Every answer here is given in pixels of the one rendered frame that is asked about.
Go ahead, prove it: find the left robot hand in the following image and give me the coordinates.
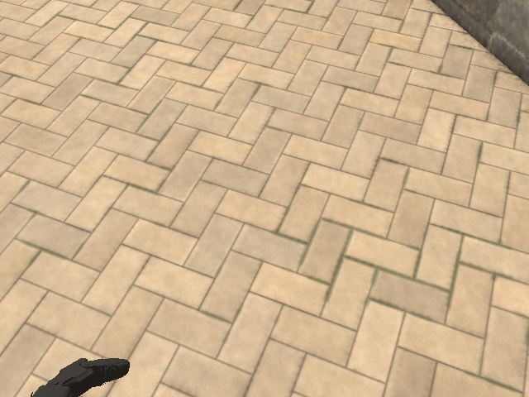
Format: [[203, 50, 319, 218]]
[[31, 358, 130, 397]]

